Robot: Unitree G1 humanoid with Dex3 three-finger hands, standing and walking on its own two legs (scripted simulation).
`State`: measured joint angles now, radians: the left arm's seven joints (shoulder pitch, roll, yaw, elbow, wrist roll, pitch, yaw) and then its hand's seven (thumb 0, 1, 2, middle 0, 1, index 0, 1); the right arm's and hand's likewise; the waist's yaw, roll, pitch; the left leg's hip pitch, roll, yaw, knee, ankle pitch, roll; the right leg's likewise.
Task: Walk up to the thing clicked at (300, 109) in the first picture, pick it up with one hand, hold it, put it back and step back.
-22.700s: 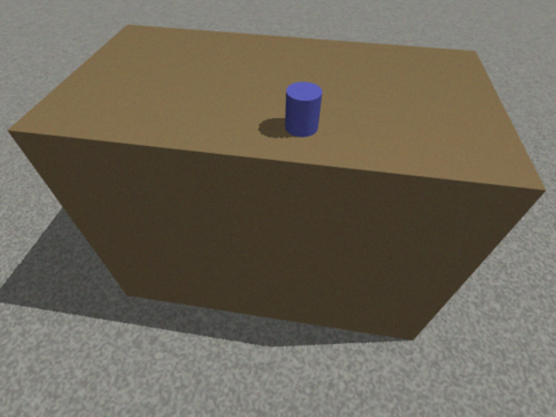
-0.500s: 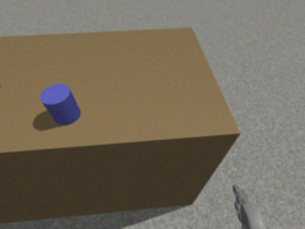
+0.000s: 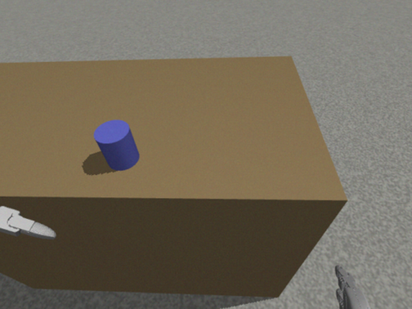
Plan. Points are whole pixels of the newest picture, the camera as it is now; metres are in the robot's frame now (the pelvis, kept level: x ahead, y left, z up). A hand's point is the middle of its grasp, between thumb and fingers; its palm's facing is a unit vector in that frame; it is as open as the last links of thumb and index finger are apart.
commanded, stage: sink last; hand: left
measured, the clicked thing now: (118, 145) +0.45 +0.22 +0.08
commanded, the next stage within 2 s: home in 0.56 s
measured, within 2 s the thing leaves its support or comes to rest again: neither
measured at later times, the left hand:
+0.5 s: hand (17, 258) +0.15 +0.22 +0.20, palm faces +0.39 -0.78 -0.48, open 17.5 cm
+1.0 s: hand (40, 286) +0.15 +0.25 +0.10, palm faces +0.35 -0.86 -0.38, open 17.5 cm
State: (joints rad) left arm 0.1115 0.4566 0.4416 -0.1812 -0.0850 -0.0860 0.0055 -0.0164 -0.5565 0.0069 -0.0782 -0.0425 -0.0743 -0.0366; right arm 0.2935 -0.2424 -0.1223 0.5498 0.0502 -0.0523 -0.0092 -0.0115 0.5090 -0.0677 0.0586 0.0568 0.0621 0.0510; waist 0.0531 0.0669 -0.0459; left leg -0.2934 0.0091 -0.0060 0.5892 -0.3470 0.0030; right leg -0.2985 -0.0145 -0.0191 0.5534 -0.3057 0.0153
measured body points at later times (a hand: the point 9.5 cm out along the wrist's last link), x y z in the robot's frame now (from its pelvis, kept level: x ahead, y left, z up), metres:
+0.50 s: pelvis -0.02 -0.02 +0.00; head -0.03 -0.05 +0.45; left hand +0.13 +0.26 +0.23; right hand +0.15 -0.28 -0.08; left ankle -0.03 +0.11 -0.73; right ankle -0.01 -0.13 -0.73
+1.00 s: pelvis -0.03 -0.01 +0.01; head -0.02 -0.02 +0.46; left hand +0.13 +0.30 +0.12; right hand +0.15 -0.22 -0.08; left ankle -0.03 +0.11 -0.73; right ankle -0.01 -0.13 -0.73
